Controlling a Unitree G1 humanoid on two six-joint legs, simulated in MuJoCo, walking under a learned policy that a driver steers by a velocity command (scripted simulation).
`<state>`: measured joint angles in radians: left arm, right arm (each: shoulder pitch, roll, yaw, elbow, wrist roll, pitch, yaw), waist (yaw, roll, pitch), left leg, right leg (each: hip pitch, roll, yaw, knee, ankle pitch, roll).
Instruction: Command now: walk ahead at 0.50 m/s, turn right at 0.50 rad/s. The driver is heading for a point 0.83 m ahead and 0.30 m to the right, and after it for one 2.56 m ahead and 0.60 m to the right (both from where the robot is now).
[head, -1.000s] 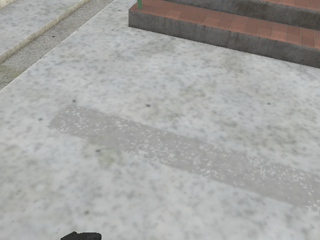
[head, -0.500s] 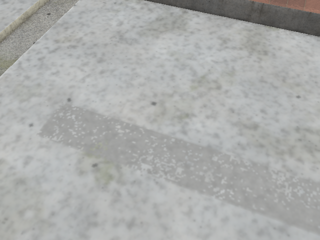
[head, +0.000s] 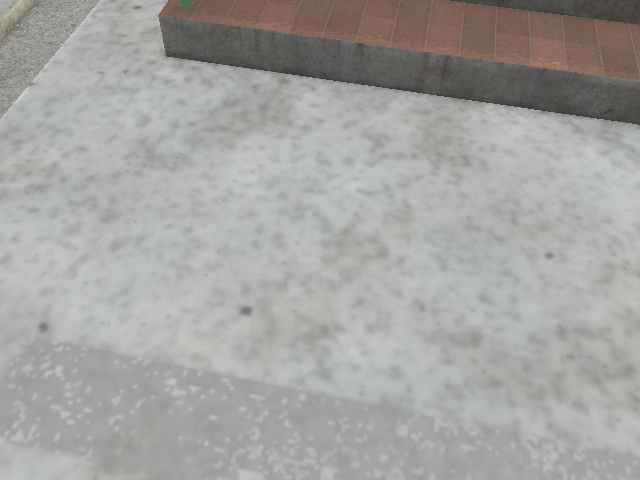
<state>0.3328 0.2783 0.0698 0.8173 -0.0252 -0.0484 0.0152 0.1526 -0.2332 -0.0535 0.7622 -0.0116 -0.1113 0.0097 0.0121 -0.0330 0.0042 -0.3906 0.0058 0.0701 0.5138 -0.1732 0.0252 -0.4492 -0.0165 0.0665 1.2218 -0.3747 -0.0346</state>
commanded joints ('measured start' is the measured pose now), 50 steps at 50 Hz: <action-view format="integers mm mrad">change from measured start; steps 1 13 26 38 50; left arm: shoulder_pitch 3 -300 -87 57 -82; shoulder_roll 45 10 96 139 109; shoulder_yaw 23 6 40 53 24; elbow -96 -220 -213 -143 -199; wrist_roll -5 6 15 -4 20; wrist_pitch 6 22 -12 -6 -18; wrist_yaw -6 -51 -35 4 1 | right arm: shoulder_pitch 35 120 12 -270 78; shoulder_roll -76 -202 -172 -100 -120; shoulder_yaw -26 -73 -46 -20 -40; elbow -27 36 -63 -154 -67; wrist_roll -5 17 4 16 6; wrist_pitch -12 12 -35 -9 1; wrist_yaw -4 -31 -18 12 13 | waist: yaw -7 -81 -8 65 -63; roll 149 90 -7 -58 68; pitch -66 47 -114 -8 -30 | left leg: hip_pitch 226 340 -330 -177 360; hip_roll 270 286 125 -3 272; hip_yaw -276 59 -158 -128 -532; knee -306 -343 686 43 -255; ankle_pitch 65 187 -133 247 -80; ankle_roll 149 123 -26 -68 216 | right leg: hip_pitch -209 -255 394 258 -307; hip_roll -118 -103 -191 -100 -17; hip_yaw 50 -65 344 252 91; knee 22 -474 -948 -926 38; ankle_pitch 96 349 349 348 21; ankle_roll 6 2 -270 -189 3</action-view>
